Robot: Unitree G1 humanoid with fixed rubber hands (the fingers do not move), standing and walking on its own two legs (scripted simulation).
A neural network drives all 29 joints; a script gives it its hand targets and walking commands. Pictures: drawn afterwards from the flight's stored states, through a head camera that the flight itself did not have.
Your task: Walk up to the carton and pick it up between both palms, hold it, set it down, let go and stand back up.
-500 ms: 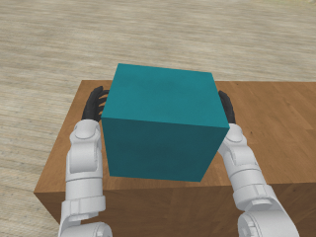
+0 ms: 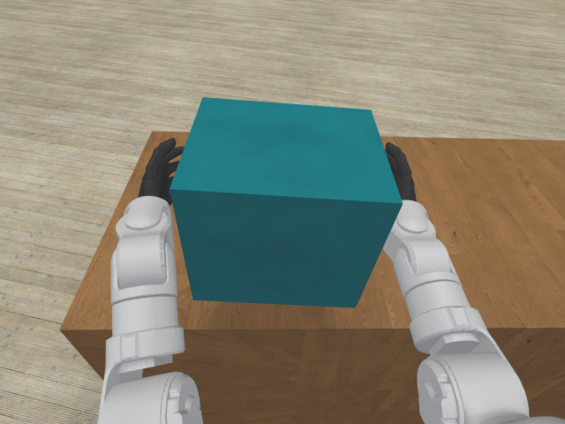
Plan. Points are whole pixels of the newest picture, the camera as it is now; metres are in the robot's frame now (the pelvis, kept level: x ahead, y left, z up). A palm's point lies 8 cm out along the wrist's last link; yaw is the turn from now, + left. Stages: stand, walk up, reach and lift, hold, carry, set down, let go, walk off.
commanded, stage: reach and lift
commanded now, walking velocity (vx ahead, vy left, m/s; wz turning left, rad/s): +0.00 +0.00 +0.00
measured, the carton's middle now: (281, 205) +0.38 -0.01 +0.13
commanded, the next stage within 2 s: hold in 0.58 s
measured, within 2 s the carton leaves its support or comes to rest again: neither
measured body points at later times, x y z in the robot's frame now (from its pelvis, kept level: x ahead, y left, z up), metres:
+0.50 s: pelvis +0.02 +0.00 +0.00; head -0.02 +0.04 +0.45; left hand +0.38 +0.17 +0.18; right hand +0.38 -0.17 +0.17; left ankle +0.01 +0.13 -0.75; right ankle +0.05 -0.09 -0.75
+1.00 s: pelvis +0.00 +0.00 +0.00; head -0.05 +0.03 +0.45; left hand +0.36 +0.17 +0.20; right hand +0.37 -0.17 +0.19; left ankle +0.01 +0.13 -0.75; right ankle +0.05 -0.09 -0.75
